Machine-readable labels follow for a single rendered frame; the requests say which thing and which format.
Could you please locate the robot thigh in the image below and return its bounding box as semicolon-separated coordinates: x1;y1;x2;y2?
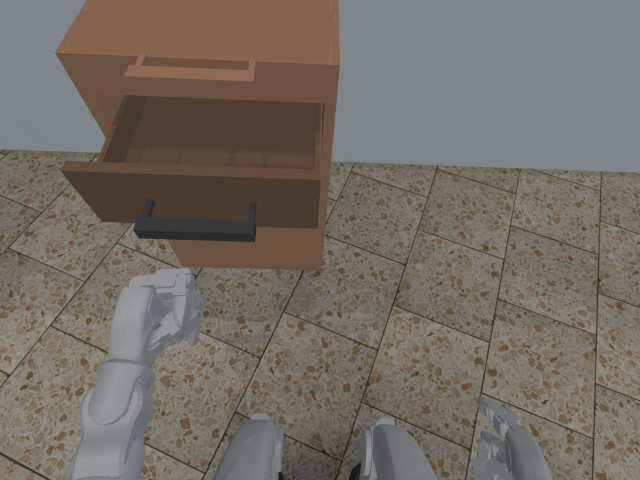
361;424;438;480
212;419;283;480

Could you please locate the handle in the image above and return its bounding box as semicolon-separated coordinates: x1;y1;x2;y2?
124;65;257;96
133;199;256;242

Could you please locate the robot left hand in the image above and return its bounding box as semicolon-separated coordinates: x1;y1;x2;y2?
108;268;204;368

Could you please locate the left robot thigh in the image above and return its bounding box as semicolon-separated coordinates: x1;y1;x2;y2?
212;419;283;480

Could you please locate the right robot thigh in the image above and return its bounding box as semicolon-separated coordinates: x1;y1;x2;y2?
361;424;438;480

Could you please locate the robot right hand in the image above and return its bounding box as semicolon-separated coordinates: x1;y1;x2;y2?
472;396;553;480

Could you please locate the robot left forearm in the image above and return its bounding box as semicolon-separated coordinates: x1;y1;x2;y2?
64;359;156;480

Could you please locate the drawer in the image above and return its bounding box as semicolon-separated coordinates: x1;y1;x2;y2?
61;95;321;229

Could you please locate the cabinet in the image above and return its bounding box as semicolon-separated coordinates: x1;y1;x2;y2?
55;0;340;271

